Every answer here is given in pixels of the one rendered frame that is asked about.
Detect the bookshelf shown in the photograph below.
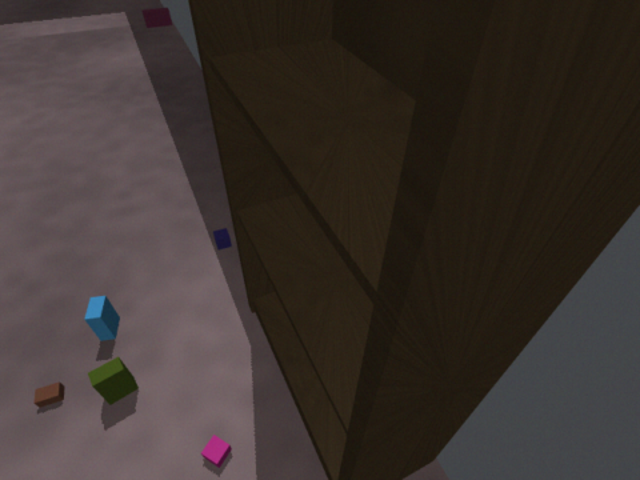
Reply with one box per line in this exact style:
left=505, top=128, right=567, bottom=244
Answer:
left=188, top=0, right=640, bottom=480

